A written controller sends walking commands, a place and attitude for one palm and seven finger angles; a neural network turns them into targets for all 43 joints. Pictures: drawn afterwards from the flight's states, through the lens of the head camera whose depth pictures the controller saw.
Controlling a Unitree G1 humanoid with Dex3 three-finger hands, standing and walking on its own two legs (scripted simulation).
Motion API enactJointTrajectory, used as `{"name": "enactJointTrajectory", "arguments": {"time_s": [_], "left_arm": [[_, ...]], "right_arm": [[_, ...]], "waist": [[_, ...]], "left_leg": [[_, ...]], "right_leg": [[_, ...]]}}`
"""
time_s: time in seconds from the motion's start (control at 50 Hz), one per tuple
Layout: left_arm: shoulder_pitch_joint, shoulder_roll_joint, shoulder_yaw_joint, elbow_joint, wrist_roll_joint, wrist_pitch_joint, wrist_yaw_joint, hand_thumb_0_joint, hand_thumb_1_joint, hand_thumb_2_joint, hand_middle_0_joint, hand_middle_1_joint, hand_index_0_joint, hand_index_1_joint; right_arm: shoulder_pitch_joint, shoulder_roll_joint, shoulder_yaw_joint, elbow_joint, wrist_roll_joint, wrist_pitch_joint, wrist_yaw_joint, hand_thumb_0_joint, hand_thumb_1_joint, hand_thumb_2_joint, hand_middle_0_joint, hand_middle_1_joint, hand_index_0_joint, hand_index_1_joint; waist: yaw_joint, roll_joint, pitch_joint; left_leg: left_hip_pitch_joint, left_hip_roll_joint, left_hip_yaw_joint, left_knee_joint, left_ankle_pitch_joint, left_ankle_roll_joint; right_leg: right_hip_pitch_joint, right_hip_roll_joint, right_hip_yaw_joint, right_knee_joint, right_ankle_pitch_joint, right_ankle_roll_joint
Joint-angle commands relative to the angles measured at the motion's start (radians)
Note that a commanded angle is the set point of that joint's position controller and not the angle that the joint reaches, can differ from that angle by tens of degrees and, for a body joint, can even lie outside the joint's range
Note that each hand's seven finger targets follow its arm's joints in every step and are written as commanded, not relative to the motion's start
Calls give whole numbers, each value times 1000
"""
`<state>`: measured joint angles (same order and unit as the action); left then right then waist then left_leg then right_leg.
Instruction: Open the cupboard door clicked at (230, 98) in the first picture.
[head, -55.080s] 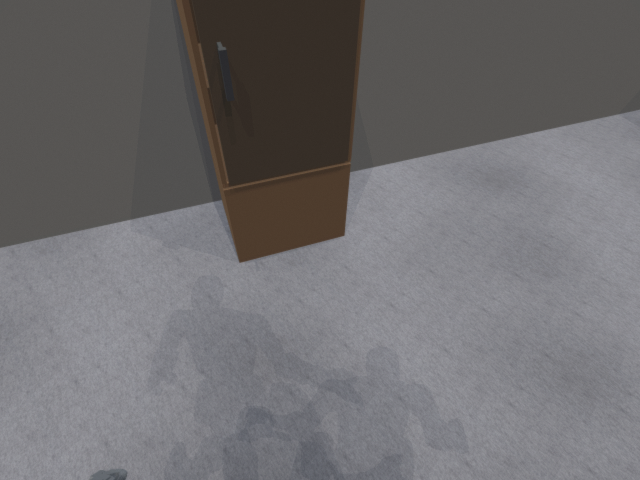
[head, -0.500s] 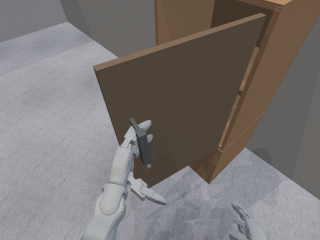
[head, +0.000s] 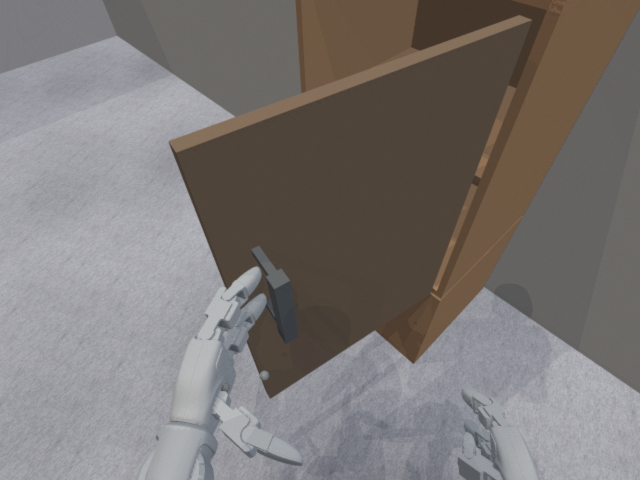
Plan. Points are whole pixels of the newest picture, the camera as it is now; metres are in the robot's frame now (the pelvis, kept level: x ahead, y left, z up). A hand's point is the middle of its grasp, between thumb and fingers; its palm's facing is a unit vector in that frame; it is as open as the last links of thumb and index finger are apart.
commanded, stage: slide the hand sideways off the handle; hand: left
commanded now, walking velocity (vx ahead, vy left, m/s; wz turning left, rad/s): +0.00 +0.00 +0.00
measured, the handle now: (275, 297) +0.31 +0.08 +0.08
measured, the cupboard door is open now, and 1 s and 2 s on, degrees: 80 80 80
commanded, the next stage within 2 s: draw the hand back to the body in 0.54 s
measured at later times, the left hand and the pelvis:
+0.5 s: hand (214, 418) +0.18 +0.12 +0.08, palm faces -0.07 -1.00 -0.03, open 16.3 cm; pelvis +0.00 -0.01 -0.01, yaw +1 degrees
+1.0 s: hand (167, 406) +0.18 +0.15 +0.11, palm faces -0.06 -1.00 -0.07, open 16.3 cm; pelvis -0.01 +0.01 +0.00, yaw +0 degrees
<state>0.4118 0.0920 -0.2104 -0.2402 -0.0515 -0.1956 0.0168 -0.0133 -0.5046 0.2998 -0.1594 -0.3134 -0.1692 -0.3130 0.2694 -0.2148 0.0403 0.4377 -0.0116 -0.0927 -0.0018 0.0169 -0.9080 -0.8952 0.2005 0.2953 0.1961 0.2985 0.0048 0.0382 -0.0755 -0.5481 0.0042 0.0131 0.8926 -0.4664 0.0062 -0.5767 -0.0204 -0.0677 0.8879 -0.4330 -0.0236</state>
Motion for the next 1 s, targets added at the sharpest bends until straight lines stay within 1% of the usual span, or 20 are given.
{"name": "enactJointTrajectory", "arguments": {"time_s": [0.0,0.02,0.08,0.14,0.2,0.26,0.3,0.32,0.42,0.48,0.58,0.62,0.64,0.7,0.72,0.76,0.84,0.88,0.92,0.98], "left_arm": [[-5,23,36,-255,-14,-91,-33,0,-500,300,-150,-300,-150,-300],[-16,34,47,-268,-15,-94,-43,0,-500,300,-150,-300,-150,-300],[33,56,79,-290,-32,-98,-68,0,-500,300,-150,-300,-150,-300],[57,52,73,-328,-52,-104,-92,0,-500,300,-150,-300,-150,-300],[108,76,113,-309,-70,-105,-111,0,-500,300,-150,-300,-150,-300],[135,90,129,-341,-84,-114,-129,0,-500,300,-150,-300,-150,-300],[167,129,182,-325,-93,-116,-136,0,-500,300,-150,-300,-150,-300],[165,107,160,-337,-97,-117,-144,0,-500,300,-150,-300,-150,-300],[185,145,219,-331,-129,-130,-174,0,-500,300,-150,-300,-150,-300],[216,154,237,-341,-150,-135,-196,0,-500,300,-150,-300,-150,-300],[173,137,200,-349,-154,-140,-210,0,-500,300,-150,-300,-150,-300],[157,136,195,-346,-149,-135,-202,0,-500,300,-150,-300,-150,-300],[146,172,229,-364,-145,-133,-192,0,-500,300,-150,-300,-150,-300],[139,204,263,-395,-134,-110,-166,0,-500,300,-150,-300,-150,-300],[141,191,258,-399,-139,-99,-163,0,-500,300,-150,-300,-150,-300],[126,194,275,-388,-150,-76,-159,0,-500,300,-150,-300,-150,-300],[118,197,288,-384,-172,-33,-181,0,-500,300,-150,-300,-150,-300],[141,212,315,-390,-183,-17,-195,0,-500,300,-150,-300,-150,-300],[132,202,301,-397,-189,-1,-209,0,-500,300,-150,-300,-150,-300],[124,235,348,-413,-201,12,-216,0,-500,300,-150,-300,-150,-300]], "right_arm": [[-55,-100,-44,-169,8,-70,-9,0,-900,-900,200,300,200,300],[-50,-101,-46,-170,9,-71,-11,0,-900,-900,200,300,200,300],[-49,-102,-48,-179,12,-77,-16,0,-900,-900,200,300,200,300],[-48,-101,-49,-186,15,-87,-19,0,-900,-900,200,300,200,300],[-46,-107,-52,-185,18,-89,-24,0,-900,-900,200,300,200,300],[-46,-105,-54,-196,21,-94,-25,0,-900,-900,200,300,200,300],[-51,-108,-58,-189,23,-92,-29,0,-900,-900,200,300,200,300],[-52,-107,-56,-198,24,-94,-29,0,-900,-900,200,300,200,300],[-56,-110,-62,-196,30,-100,-38,0,-900,-900,200,300,200,300],[-58,-109,-63,-196,35,-104,-42,0,-900,-900,200,300,200,300],[-62,-118,-63,-199,37,-119,-46,0,-900,-900,200,300,200,300],[-63,-117,-63,-198,37,-123,-47,0,-900,-900,200,300,200,300],[-59,-120,-63,-197,39,-121,-49,0,-900,-900,200,300,200,300],[-67,-115,-60,-201,42,-121,-53,0,-900,-900,200,300,200,300],[-70,-112,-54,-203,45,-122,-54,0,-900,-900,200,300,200,300],[-72,-111,-50,-196,49,-124,-58,0,-900,-900,200,300,200,300],[-84,-114,-41,-181,53,-135,-64,0,-900,-900,200,300,200,300],[-84,-116,-41,-175,55,-143,-67,0,-900,-900,200,300,200,300],[-91,-118,-35,-168,55,-149,-66,0,-900,-900,200,300,200,300],[-90,-120,-36,-157,56,-160,-70,0,-900,-900,200,300,200,300]], "waist": [[-5,-75,-163],[-11,-86,-168],[-2,-89,-174],[-5,-53,-184],[0,-93,-161],[0,-67,-165],[9,-76,-159],[3,-60,-153],[6,-80,-145],[11,-46,-144],[-7,-60,-119],[-8,-50,-115],[-1,-36,-126],[14,-26,-149],[14,-12,-144],[12,-39,-125],[11,-33,-99],[21,-26,-108],[17,-1,-83],[24,-19,-87]], "left_leg": [[16,-18,-27,-101,254,13],[10,-19,-26,-94,255,12],[-7,-21,-25,-83,246,13],[-5,-23,-25,-71,260,12],[-37,-24,-27,-60,245,13],[-45,-26,-23,-49,235,12],[-69,-26,-22,-39,225,11],[-67,-27,-20,-38,217,12],[-96,-26,-24,-22,191,10],[-97,-26,-24,-21,186,9],[-103,-23,-32,-14,145,11],[-110,-23,-34,-11,124,11],[-101,-20,-35,-18,119,11],[-73,-18,-39,-47,118,14],[-68,-19,-38,-56,117,13],[-60,-16,-40,-72,116,12],[-31,-14,-41,-101,116,13],[-7,-13,-42,-118,141,13],[11,-12,-46,-134,158,12],[37,-10,-51,-154,173,11]], "right_leg": [[122,18,27,-109,299,-4],[121,16,30,-103,307,-1],[124,16,35,-100,297,0],[118,15,34,-89,313,0],[119,17,43,-95,299,2],[112,15,48,-89,289,4],[120,15,62,-94,265,1],[105,14,59,-93,257,3],[99,13,75,-101,206,4],[91,15,70,-97,194,2],[38,20,62,-99,115,4],[26,17,67,-103,75,3],[29,20,63,-102,64,-1],[54,25,48,-105,60,-4],[64,23,46,-109,65,-4],[75,24,42,-128,65,0],[96,23,40,-164,67,4],[118,26,32,-166,105,3],[124,28,20,-169,133,2],[145,31,12,-181,151,3]]}}
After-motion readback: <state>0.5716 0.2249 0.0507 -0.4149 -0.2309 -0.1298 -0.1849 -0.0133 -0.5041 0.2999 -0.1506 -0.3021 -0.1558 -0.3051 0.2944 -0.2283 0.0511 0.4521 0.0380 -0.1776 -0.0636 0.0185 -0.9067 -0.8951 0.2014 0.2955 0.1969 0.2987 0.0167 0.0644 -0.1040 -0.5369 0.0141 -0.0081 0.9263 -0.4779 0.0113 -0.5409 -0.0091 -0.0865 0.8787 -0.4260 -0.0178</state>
